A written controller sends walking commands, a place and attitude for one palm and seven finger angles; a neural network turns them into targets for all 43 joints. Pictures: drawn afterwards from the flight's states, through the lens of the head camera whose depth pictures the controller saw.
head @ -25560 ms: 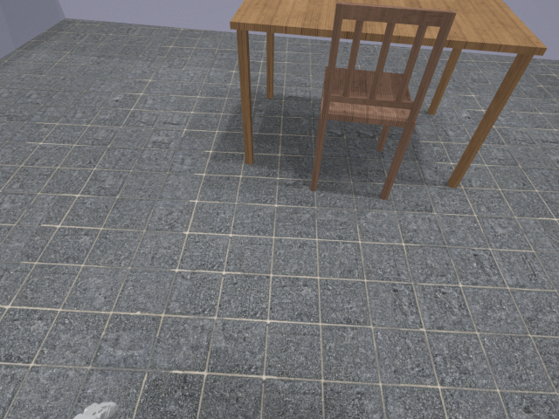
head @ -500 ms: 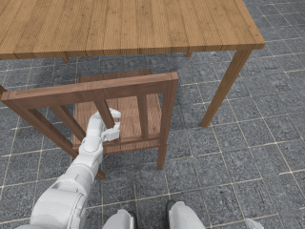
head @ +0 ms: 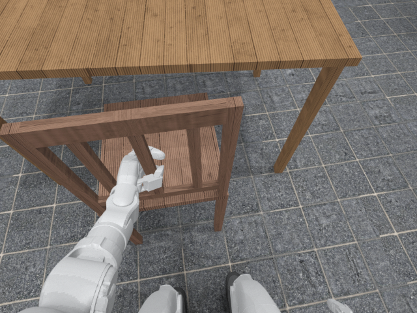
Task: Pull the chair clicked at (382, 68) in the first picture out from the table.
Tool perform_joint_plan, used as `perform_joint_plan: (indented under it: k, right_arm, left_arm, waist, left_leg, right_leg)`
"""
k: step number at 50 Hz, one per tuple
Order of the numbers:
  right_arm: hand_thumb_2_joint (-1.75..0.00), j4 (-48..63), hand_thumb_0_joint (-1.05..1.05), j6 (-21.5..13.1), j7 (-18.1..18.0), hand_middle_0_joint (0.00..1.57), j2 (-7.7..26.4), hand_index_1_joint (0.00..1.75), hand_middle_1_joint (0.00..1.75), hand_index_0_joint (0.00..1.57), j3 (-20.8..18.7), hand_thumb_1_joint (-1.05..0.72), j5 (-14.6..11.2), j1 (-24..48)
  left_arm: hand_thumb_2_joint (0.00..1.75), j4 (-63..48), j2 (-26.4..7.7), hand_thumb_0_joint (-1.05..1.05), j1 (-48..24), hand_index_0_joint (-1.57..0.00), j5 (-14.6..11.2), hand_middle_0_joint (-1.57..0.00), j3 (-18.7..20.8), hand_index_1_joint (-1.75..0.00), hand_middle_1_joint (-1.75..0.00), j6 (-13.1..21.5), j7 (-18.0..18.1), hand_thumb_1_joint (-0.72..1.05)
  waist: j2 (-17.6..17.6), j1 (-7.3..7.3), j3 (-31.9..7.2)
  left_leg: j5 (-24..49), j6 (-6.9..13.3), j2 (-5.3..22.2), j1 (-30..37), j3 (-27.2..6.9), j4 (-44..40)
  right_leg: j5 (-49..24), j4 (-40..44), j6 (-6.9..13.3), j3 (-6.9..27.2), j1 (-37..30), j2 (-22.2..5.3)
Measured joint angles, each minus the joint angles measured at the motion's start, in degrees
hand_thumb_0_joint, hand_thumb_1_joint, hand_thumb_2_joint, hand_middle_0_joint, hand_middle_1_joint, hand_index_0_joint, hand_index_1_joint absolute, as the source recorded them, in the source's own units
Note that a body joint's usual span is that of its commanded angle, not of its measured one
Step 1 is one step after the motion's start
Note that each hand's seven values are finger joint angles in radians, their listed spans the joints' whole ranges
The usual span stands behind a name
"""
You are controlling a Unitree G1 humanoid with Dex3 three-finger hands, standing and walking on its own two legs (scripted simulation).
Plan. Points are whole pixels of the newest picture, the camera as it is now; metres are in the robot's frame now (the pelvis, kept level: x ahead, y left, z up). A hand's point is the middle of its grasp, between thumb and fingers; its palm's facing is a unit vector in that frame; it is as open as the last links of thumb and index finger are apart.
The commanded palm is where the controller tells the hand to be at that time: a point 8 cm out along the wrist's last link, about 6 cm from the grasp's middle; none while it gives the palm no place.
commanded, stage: step backward, pulling the chair out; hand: left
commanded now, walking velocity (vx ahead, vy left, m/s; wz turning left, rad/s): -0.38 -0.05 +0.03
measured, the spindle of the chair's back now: (149, 167) +0.42 +0.12 -0.06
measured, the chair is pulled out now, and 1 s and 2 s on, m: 0.15 0.17 0.17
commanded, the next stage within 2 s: stop walking, hand still on the chair in 0.48 s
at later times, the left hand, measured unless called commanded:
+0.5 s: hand (156, 177) +0.39 +0.10 -0.05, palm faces -0.04 -0.98 -0.21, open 5.6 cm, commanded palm +0.39 +0.16 -0.05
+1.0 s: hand (153, 183) +0.37 +0.11 -0.05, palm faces -0.05 -0.99 -0.16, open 5.6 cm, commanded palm +0.36 +0.17 -0.03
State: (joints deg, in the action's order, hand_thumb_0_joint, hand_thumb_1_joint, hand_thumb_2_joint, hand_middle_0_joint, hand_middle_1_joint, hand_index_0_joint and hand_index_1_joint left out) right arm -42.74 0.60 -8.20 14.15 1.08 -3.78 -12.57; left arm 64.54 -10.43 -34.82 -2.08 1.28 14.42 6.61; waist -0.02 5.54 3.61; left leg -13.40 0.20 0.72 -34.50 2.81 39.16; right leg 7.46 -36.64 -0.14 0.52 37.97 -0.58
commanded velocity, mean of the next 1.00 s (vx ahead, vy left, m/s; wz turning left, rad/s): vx -0.21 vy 0.01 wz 0.02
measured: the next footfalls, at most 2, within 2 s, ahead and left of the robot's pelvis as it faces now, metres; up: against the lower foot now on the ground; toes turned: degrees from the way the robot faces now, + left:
none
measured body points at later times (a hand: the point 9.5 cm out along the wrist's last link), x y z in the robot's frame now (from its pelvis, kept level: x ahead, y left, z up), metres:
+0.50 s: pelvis +0.00 +0.00 +0.00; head +0.10 -0.01 +0.44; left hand +0.39 +0.16 -0.04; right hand +0.07 -0.28 -0.13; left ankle +0.06 +0.12 -0.71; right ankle +0.11 -0.12 -0.71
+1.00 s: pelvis +0.05 +0.00 +0.02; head +0.11 +0.00 +0.47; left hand +0.37 +0.16 -0.04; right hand +0.15 -0.26 -0.10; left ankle +0.06 +0.12 -0.71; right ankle +0.11 -0.12 -0.71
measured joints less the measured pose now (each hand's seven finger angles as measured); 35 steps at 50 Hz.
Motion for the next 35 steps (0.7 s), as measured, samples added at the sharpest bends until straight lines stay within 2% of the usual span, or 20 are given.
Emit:
perform_joint_plan:
  k: [7,14,22,30,35]
  right_arm:
    - [-0.9,-0.2,0.0,0.0,0.0,0.2,-0.5,0.3,0.3,0.2,-0.4,-0.9,0.2,0.3]
    - [-0.9,0.2,0.0,-0.1,0.2,0.2,-0.2,0.3,0.3,0.2,-0.4,-0.9,0.1,1.1]
    - [-0.9,0.2,0.0,-0.2,0.1,0.2,0.7,0.3,0.3,0.2,-0.5,-0.9,0.0,0.3]
    - [-0.9,0.0,0.0,0.1,0.0,0.2,0.2,0.3,0.3,0.2,-0.6,-0.9,0.1,0.1]
    - [-0.9,3.4,0.0,1.7,-0.2,0.2,-0.8,0.3,0.3,0.2,-0.3,-0.9,0.1,0.3]
  left_arm:
    - [0.77,0.2,-0.6,0.01,0.2,-0.5,-0.3,-0.32,-0.1,-1.45,-1.19,-0.5,-0.5,0.62]
    - [0.79,0.6,-0.9,0.01,-0.3,-0.5,-0.2,-0.34,1.1,-1.45,-1.19,-0.2,-0.4,0.61]
    - [0.78,0.4,-0.7,0.01,-0.2,-0.5,0.2,-0.32,0.7,-1.45,-1.2,0.0,0.1,0.61]
    - [0.77,0.1,-1.0,0.01,0.1,-0.5,0.2,-0.32,-0.1,-1.45,-1.2,-0.4,-0.4,0.62]
    - [0.77,-6.7,-1.4,0.02,3.8,-0.5,-0.9,-0.31,-0.1,-1.45,-1.2,-3.4,-0.2,0.62]
  waist:
    - [-0.4,-0.39,-0.4]
    - [0.2,-0.01,0.0]
    - [-0.3,0.3,0.1]
    - [-0.7,0.01,-0.3]
    - [-0.6,0.04,1.7]
  left_leg:
    - [-1.3,-0.3,0.4,-0.2,0.3,2.1]
    - [-1.2,-0.8,0.7,-0.8,-0.3,2.4]
    - [0.2,-0.5,0.4,0.0,-0.4,0.0]
    - [-0.6,-0.5,0.5,-0.2,-0.2,1.1]
    - [-0.9,-0.6,0.9,2.1,0.2,0.5]
  right_leg:
    - [1.4,-2.6,0.4,0.3,0.7,0.4]
    - [1.3,-2.7,1.0,-0.4,1.0,0.6]
    - [-0.1,0.0,0.5,-0.4,0.0,0.3]
    - [0.7,-1.3,0.5,-0.3,0.3,0.4]
    - [0.7,-0.7,0.7,0.1,-1.8,0.9]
